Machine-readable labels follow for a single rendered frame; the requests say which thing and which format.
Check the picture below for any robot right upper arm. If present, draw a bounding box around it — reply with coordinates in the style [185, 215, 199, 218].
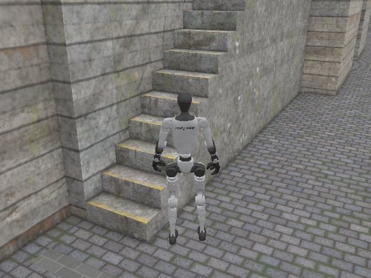
[197, 117, 213, 148]

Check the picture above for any robot right hand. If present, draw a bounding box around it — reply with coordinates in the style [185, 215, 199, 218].
[206, 162, 220, 175]

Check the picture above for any right robot thigh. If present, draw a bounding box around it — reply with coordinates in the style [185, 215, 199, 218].
[194, 162, 205, 206]

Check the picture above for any right robot forearm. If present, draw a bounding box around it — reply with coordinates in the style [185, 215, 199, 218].
[208, 140, 219, 163]

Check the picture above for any left robot forearm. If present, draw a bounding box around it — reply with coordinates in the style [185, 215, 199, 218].
[153, 140, 163, 162]

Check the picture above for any robot left hand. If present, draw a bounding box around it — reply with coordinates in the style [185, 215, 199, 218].
[152, 160, 166, 172]

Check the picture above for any robot left upper arm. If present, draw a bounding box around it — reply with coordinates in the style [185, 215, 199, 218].
[158, 118, 173, 148]

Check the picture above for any robot torso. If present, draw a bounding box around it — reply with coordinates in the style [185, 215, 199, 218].
[171, 115, 199, 174]

